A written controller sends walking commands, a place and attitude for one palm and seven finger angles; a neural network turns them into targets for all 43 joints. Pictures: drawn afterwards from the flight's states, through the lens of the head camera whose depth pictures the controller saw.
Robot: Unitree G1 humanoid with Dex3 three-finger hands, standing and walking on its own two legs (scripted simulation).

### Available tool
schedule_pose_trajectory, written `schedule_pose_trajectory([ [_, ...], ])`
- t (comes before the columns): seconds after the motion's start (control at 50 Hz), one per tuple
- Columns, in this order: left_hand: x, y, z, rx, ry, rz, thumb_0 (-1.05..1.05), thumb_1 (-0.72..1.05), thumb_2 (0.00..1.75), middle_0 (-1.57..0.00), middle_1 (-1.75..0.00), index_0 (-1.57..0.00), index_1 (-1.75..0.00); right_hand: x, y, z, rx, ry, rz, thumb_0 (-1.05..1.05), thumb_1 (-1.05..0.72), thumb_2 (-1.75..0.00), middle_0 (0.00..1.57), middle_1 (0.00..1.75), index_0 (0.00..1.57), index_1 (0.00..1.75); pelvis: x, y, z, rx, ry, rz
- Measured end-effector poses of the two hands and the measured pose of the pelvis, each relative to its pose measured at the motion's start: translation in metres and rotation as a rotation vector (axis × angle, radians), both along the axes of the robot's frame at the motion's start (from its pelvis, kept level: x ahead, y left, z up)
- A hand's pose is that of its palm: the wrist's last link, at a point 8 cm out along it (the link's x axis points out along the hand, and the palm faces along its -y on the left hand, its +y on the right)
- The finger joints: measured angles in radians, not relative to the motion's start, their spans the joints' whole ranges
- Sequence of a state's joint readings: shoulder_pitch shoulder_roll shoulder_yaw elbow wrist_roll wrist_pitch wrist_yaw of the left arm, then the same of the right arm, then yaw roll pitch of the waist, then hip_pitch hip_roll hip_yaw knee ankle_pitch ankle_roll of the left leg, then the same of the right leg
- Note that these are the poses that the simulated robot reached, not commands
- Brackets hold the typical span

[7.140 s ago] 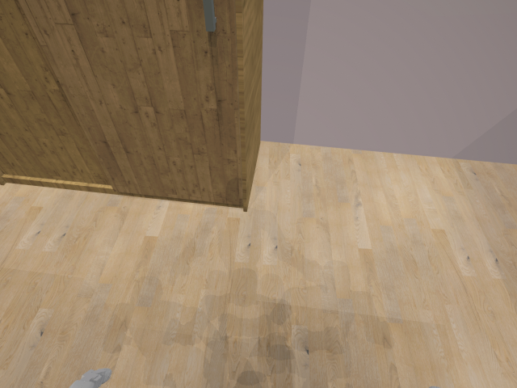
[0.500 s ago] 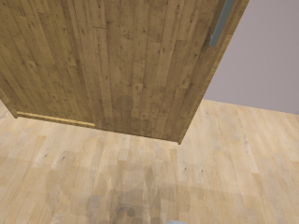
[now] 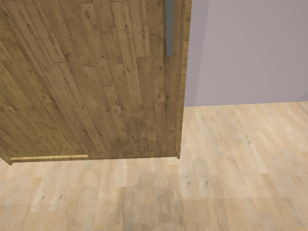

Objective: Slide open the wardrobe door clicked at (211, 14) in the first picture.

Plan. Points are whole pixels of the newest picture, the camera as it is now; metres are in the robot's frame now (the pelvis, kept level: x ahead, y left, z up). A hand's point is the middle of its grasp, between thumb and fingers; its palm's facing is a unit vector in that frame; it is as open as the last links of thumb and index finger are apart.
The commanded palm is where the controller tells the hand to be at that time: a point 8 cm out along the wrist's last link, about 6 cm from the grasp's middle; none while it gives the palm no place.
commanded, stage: take the last steps up to it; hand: right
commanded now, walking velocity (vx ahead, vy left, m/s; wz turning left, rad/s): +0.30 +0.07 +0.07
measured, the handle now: (169, 17) +0.75 -0.04 +0.24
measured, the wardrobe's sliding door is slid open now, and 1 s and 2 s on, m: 0.00 0.00 0.00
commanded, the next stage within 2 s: come to a stop and stand still in 0.52 s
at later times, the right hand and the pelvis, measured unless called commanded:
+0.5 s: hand (198, 191) +0.30 -0.13 -0.19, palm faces -0.04 +0.99 -0.15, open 7.4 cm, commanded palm none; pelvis +0.19 +0.03 -0.03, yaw +2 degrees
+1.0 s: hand (209, 187) +0.31 -0.17 -0.19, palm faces -0.01 +0.98 -0.20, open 7.4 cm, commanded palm none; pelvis +0.27 +0.01 -0.01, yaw +5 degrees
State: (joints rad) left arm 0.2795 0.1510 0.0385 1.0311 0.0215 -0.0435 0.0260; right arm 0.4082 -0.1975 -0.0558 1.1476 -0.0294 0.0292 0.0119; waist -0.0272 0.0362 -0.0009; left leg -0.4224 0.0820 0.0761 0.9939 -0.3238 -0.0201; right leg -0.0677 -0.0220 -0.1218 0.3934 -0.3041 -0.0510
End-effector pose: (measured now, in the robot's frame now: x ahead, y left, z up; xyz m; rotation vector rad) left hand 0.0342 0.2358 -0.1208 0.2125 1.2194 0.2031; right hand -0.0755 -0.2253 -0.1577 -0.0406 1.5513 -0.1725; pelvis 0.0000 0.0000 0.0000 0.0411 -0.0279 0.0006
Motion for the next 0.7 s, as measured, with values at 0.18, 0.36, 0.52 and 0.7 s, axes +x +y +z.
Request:
schedule_pose_trajectory([
  [0.18, -0.054, -0.033, -0.01, -0.049, 0.252, 0.12, 0.0, 0.92, 0.89, -0.2, -0.29, -0.2, -0.3, 0.139, -0.016, -0.003, -0.018, -0.174, 0.071, 0.0, -0.91, -0.9, 0.2, 0.29, 0.19, 0.29, 0.053, -0.009, -0.003, -0.014, 0.003, 0.021],
  [0.36, -0.064, -0.054, -0.019, -0.139, 0.475, 0.244, 0.0, 0.91, 0.89, -0.2, -0.29, -0.2, -0.3, 0.31, 0.018, -0.007, -0.012, -0.335, 0.214, 0.0, -0.91, -0.9, 0.2, 0.29, 0.19, 0.29, 0.127, 0.01, -0.021, -0.012, 0.017, 0.039],
  [0.52, 0.046, -0.011, -0.036, -0.135, 0.389, 0.228, 0.01, 0.91, 0.89, -0.2, -0.3, -0.2, -0.3, 0.37, 0.046, -0.005, -0.027, -0.4, 0.18, 0.0, -0.91, -0.9, 0.2, 0.29, 0.2, 0.29, 0.194, 0.033, -0.023, -0.014, -0.009, 0.041],
  [0.7, 0.24, 0.025, -0.026, -0.048, 0.041, 0.091, 0.01, 0.94, 0.89, -0.2, -0.29, -0.19, -0.3, 0.369, 0.023, 0.005, -0.07, -0.253, 0.144, -0.02, -0.94, -0.9, 0.2, 0.3, 0.2, 0.29, 0.251, 0.025, -0.01, -0.005, 0.016, 0.046],
])
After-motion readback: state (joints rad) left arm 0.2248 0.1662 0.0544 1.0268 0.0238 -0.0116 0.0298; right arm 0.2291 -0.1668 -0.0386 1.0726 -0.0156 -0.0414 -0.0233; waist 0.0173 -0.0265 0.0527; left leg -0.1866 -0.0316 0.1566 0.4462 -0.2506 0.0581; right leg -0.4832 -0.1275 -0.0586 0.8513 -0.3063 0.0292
